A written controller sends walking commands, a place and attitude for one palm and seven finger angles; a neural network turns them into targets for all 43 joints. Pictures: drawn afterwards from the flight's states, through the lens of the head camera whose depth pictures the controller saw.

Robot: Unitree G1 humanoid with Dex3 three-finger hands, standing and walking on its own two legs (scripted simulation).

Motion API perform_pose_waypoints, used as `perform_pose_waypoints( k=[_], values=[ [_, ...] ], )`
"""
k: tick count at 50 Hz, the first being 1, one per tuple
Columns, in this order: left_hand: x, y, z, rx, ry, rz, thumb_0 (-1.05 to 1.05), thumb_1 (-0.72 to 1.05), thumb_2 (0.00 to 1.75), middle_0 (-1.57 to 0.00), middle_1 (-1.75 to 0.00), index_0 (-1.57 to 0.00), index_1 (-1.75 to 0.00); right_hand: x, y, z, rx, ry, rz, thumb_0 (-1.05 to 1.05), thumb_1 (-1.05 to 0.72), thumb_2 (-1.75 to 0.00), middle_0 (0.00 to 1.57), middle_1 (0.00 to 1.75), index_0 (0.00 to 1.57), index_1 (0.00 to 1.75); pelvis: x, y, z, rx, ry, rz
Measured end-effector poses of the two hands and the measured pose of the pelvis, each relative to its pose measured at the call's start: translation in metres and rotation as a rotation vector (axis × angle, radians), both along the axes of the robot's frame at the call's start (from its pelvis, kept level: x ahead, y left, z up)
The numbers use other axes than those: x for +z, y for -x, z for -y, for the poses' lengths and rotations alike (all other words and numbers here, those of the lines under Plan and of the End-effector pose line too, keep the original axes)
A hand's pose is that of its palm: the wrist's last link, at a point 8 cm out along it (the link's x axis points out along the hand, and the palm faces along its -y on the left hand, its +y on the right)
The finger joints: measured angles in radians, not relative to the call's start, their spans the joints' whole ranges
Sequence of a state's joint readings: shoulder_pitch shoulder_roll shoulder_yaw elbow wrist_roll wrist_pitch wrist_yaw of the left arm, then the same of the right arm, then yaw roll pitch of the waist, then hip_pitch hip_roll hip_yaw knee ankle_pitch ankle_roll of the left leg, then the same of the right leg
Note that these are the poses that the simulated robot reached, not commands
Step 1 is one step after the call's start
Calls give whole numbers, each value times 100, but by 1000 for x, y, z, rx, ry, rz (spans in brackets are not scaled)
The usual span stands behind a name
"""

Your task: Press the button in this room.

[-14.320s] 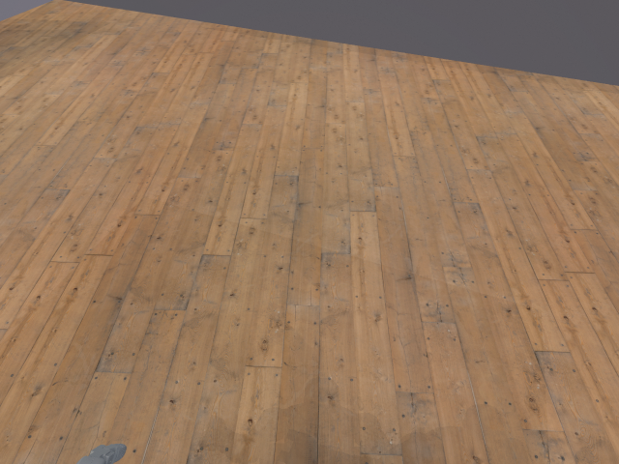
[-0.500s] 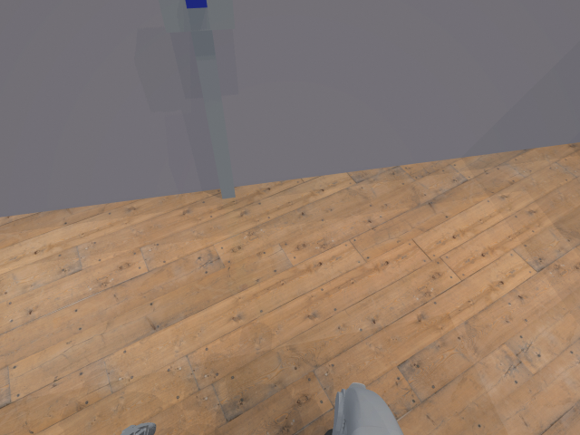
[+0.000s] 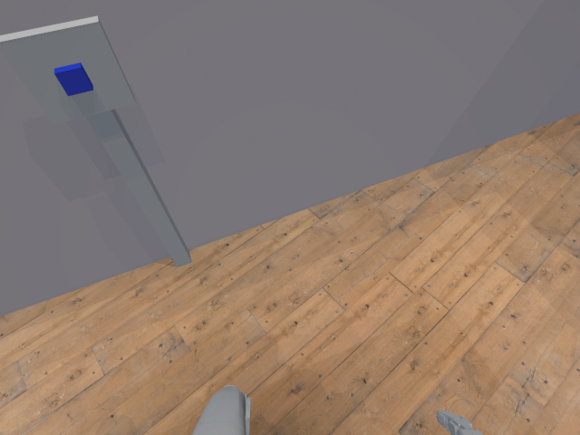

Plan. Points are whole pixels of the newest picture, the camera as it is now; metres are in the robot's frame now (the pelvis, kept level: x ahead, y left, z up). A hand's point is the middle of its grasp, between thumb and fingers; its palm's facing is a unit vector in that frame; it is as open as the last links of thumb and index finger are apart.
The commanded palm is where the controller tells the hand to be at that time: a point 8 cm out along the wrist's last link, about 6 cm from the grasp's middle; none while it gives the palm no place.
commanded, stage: turn to face it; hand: left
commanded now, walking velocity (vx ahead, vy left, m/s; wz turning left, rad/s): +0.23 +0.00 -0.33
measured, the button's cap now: (74, 78) +0.74 +0.52 +0.08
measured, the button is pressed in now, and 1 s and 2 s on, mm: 0 0 0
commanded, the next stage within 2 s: take the last steps up to it in 0.90 s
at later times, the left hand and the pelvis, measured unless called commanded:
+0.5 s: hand (168, 373) +0.23 +0.25 -0.17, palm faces +0.14 -0.97 -0.19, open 7.3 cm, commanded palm none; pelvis +0.16 +0.06 -0.01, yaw +6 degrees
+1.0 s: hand (191, 411) +0.17 +0.18 -0.15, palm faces +0.36 -0.89 -0.28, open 7.3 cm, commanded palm none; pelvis +0.17 -0.02 +0.00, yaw +21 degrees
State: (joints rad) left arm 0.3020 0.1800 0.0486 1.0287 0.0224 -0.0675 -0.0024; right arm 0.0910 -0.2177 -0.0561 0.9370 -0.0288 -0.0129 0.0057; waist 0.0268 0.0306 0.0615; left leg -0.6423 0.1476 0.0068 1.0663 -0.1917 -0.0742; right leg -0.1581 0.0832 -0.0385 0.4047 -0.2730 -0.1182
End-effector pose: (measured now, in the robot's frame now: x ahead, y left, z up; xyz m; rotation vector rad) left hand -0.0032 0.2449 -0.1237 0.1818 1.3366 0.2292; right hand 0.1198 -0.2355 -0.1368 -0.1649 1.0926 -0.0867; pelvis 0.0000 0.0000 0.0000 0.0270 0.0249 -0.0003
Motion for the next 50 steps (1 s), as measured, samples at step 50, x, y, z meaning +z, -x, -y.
perform_pose_waypoints(
  k=[50],
  values=[
    [11, -146, 21, 286, -50, 119, 1, 91, 90, -20, -30, -21, -30, -15, -180, 10, 253, 45, -211, 0, -91, -90, 19, 29, 19, 30, 1, -171, 20, 373, -33, 35]
  ],
)
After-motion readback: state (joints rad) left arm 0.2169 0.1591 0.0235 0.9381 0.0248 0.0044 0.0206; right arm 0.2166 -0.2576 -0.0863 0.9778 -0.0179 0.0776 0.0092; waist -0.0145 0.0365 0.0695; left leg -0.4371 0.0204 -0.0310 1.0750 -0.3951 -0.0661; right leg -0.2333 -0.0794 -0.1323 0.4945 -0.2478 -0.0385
